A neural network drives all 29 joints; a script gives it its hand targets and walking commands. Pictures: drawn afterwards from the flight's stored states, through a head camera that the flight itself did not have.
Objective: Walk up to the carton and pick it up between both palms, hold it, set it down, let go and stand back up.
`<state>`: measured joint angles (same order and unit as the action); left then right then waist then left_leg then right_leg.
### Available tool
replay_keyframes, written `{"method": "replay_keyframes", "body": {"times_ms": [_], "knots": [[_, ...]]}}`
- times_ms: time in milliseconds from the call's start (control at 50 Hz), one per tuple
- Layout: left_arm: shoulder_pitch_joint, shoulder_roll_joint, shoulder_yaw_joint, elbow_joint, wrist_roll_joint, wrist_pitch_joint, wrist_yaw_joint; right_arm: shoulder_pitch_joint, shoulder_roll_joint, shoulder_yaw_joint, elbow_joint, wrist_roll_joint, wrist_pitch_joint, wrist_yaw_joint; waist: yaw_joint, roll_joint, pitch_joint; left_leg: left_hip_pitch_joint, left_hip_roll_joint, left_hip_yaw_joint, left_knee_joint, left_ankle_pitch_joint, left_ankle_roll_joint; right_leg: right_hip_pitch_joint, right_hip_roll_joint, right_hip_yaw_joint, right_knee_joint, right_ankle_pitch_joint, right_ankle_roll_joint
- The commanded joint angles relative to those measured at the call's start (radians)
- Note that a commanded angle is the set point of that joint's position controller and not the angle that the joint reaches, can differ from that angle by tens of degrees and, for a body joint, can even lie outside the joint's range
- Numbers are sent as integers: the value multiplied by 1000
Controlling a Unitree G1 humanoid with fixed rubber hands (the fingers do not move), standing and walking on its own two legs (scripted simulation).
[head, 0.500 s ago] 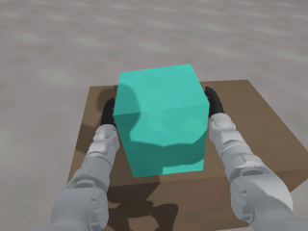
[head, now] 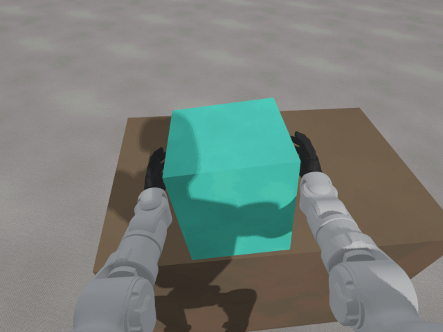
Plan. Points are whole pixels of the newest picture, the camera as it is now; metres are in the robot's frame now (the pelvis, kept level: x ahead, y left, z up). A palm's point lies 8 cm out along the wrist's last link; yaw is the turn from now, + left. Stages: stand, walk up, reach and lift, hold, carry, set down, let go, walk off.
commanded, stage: set down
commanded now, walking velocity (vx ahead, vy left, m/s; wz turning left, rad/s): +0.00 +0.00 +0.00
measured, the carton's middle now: (231, 180) +0.42 +0.00 +0.05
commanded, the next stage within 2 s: none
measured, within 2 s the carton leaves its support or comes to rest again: rests again in 0.54 s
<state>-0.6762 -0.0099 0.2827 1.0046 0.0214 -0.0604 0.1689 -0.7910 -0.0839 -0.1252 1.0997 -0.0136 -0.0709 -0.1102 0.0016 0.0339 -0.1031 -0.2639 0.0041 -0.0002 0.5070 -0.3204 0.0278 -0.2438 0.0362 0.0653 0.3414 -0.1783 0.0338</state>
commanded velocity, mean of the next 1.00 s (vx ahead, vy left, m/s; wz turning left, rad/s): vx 0.00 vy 0.00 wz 0.00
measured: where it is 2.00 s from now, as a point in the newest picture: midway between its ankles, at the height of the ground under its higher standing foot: outside the picture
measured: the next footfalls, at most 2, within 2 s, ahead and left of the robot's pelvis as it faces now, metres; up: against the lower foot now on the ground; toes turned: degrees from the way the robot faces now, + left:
none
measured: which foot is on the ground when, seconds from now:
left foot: down 0.00-1.00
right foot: down 0.00-1.00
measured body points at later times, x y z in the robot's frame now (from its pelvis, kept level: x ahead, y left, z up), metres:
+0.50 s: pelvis +0.00 +0.00 +0.00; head +0.00 +0.01 +0.45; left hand +0.39 +0.15 +0.06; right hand +0.41 -0.15 +0.09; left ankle -0.04 +0.08 -0.74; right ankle +0.00 -0.15 -0.74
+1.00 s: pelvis -0.01 +0.00 +0.00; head +0.05 +0.00 +0.44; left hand +0.41 +0.19 +0.04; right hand +0.41 -0.15 +0.04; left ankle -0.04 +0.08 -0.74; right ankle +0.00 -0.15 -0.74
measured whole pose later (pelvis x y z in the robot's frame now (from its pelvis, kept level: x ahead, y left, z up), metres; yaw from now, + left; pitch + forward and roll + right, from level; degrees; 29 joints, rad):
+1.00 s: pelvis -0.01 +0.00 +0.00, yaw +0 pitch +13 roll -3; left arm -0.79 0.12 0.20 1.19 0.00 -0.21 0.13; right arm -0.75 -0.05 -0.28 1.11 0.04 -0.23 -0.08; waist 0.03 0.03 -0.12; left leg -0.44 0.00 0.00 0.51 -0.28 0.03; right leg -0.42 0.04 0.07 0.35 -0.15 0.03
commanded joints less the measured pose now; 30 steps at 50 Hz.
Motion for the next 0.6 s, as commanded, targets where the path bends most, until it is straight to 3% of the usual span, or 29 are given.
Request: {"method": "replay_keyframes", "body": {"times_ms": [0, 20, 40, 80, 120, 140, 160, 240, 300, 320, 360, 400, 420, 440, 460, 480, 500, 520, 580], "knots": [[-904, -522, -295, -175, 69, -125, -170, -597, 732, 73, -303, -105, -80, 182, 11, 5, -680, 16, 17, 11, -41, 758, -139, 306, 15, -85, 73, 525, -48], [-902, -542, -256, -130, 102, -125, -178, -612, 761, 27, -252, -150, -61, 182, 18, -5, -578, -39, 16, 18, -70, 657, -125, 293, 2, -84, 61, 434, -42], [-880, -525, -256, -156, 102, -126, -183, -574, 771, 33, -261, -146, -67, 181, 9, -13, -587, -44, 10, 20, -62, 680, -122, 327, 1, -80, 78, 490, -40], [-889, -564, -255, -133, 124, -128, -185, -565, 782, 5, -205, -177, -72, 189, 2, 15, -534, -18, 19, 9, -65, 691, -132, 281, 1, -94, 70, 436, -45], [-914, -495, -224, -109, 114, -141, -189, -566, 746, -8, -191, -187, -79, 193, 7, -19, -552, -49, 12, 24, -74, 631, -121, 309, -4, -86, 75, 445, -40], [-917, -520, -227, -124, 118, -147, -191, -575, 766, 9, -218, -177, -86, 197, 14, -11, -570, -41, 14, 22, -70, 668, -122, 317, -4, -91, 82, 464, -39], [-884, -555, -248, -125, 120, -147, -189, -573, 792, 5, -195, -190, -87, 198, -8, -1, -549, -14, 19, 11, -73, 691, -127, 298, 2, -102, 77, 443, -41], [-842, -448, -152, -46, 155, -167, -200, -537, 723, -26, -185, -223, -94, 203, 34, -36, -519, -77, 6, 38, -86, 607, -111, 352, -14, -82, 91, 450, -36], [-848, -474, -178, -65, 166, -176, -202, -512, 727, -57, -148, -249, -108, 202, 2, 7, -491, -54, 8, 30, -82, 652, -124, 328, -12, -97, 89, 450, -37], [-832, -450, -171, -56, 172, -170, -205, -512, 691, -77, -158, -254, -111, 198, -6, -13, -511, -63, 9, 36, -83, 625, -119, 346, -10, -90, 92, 464, -39], [-781, -414, -112, -22, 192, -168, -209, -484, 698, -70, -146, -270, -102, 198, 28, -43, -449, -92, 4, 48, -94, 598, -105, 376, -18, -85, 95, 465, -33], [-797, -420, -109, -25, 196, -185, -216, -507, 718, -65, -175, -282, -120, 203, 30, -56, -461, -115, 0, 57, -111, 578, -98, 395, -22, -86, 106, 477, -23], [-802, -395, -121, -27, 189, -191, -208, -491, 672, -60, -179, -267, -129, 203, 17, -22, -489, -98, 1, 53, -101, 599, -108, 386, -18, -86, 112, 486, -27], [-807, -391, -126, -30, 183, -196, -201, -509, 668, -47, -194, -260, -140, 202, 29, -21, -499, -90, 2, 51, -94, 621, -112, 379, -16, -89, 105, 474, -33], [-831, -395, -131, -30, 189, -201, -204, -520, 667, -71, -171, -268, -144, 200, 16, -9, -465, -81, 3, 51, -96, 598, -117, 348, -16, -97, 92, 423, -33], [-750, -286, -113, -27, 180, -202, -187, -456, 562, -44, -192, -232, -149, 194, 40, 1, -523, -42, 2, 59, -72, 669, -120, 378, -8, -86, 107, 503, -38], [-767, -367, -112, -13, 208, -202, -193, -477, 647, -74, -138, -265, -150, 194, 29, -6, -433, -81, 11, 48, -91, 637, -115, 346, -22, -86, 98, 436, -37], [-774, -343, -98, 13, 210, -197, -200, -466, 619, -93, -136, -284, -144, 194, 22, -10, -411, -90, 5, 55, -93, 575, -112, 338, -24, -86, 88, 416, -40], [-754, -164, -62, 1, 200, -210, -162, -446, 399, -120, -115, -251, -173, 162, 24, 4, -471, -22, 19, 54, -73, 667, -128, 307, -11, -88, 89, 393, -52]]}}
